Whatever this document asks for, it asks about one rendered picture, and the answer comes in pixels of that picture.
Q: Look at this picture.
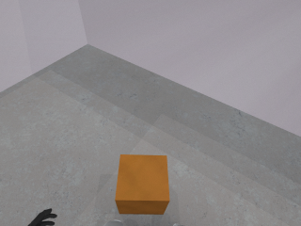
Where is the robot left hand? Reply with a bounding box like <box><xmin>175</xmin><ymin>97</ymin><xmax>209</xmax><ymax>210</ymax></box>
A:
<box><xmin>28</xmin><ymin>208</ymin><xmax>57</xmax><ymax>226</ymax></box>

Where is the carton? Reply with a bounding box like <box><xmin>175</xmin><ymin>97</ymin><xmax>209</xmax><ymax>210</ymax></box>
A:
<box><xmin>115</xmin><ymin>154</ymin><xmax>170</xmax><ymax>215</ymax></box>

